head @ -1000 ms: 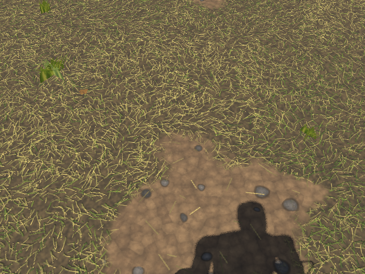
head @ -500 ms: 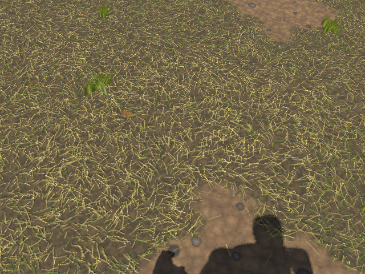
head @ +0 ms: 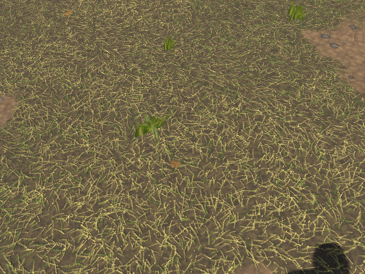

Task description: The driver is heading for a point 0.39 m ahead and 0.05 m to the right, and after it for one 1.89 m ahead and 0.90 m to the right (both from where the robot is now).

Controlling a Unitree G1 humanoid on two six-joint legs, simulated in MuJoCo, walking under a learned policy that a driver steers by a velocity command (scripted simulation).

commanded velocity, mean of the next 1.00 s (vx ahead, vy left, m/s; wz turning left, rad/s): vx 0.26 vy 0.00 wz -0.27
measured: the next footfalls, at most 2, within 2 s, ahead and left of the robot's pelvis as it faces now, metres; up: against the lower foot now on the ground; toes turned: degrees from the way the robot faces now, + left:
left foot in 0.22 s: +0.27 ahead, +0.12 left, +0.00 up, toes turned +3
right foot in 0.74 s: +0.40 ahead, -0.05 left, +0.00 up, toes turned -14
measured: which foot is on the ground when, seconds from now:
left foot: up 0.00-0.20, down 0.22-0.72, up 0.74-1.00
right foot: down 0.00-0.22, up 0.24-0.72, down 0.74-1.00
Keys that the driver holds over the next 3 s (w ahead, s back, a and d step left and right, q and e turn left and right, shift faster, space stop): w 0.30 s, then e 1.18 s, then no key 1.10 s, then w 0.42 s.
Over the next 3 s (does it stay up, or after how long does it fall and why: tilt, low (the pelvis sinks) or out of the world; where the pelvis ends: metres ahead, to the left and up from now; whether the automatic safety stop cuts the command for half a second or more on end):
stays up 0.35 0.00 0.00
